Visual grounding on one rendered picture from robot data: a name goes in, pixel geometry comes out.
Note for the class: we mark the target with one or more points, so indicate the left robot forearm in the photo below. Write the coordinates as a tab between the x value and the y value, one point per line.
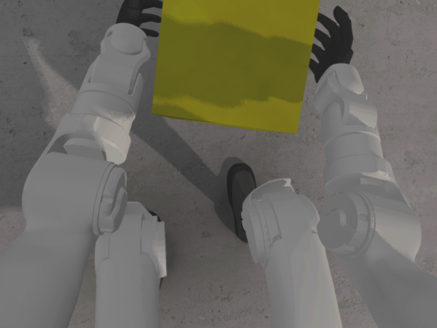
100	121

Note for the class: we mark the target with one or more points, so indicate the robot right hand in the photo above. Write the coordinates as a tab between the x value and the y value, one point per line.
337	46

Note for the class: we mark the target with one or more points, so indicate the robot left hand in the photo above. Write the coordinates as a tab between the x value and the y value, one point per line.
130	12

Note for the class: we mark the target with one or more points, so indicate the right robot shin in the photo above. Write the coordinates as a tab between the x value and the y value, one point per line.
281	184

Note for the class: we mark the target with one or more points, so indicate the left robot upper arm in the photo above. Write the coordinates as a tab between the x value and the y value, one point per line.
70	201

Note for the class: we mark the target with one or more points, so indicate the right robot upper arm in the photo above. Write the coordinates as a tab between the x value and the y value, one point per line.
375	240

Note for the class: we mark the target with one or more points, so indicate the right robot foot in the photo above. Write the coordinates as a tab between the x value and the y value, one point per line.
240	182

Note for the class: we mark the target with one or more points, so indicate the right robot forearm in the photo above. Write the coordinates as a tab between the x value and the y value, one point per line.
351	140

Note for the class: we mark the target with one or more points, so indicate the carton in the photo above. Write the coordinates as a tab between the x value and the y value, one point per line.
237	63

